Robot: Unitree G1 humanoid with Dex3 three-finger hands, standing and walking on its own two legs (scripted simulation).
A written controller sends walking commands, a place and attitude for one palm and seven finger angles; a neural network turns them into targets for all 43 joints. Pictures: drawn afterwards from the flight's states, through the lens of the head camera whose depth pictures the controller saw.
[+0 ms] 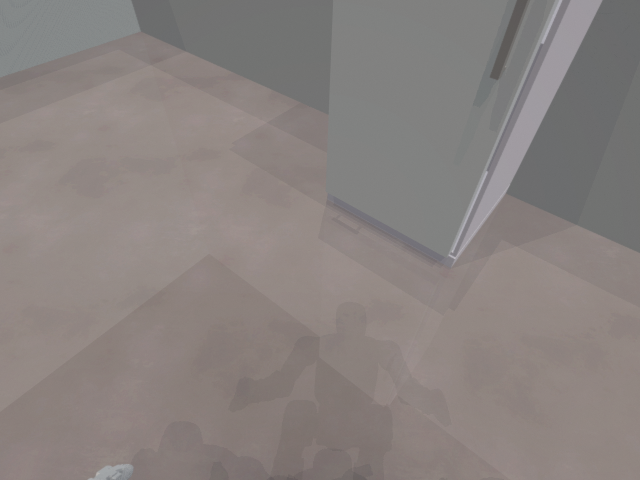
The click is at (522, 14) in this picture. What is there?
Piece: fridge door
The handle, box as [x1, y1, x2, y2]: [490, 0, 529, 79]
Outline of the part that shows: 529,0 517,0 490,77 498,79 504,70 505,63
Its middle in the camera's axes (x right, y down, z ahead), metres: +0.45 -0.51 +0.86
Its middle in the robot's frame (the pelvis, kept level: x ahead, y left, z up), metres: +1.03 -0.38 +0.19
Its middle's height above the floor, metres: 0.95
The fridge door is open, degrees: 0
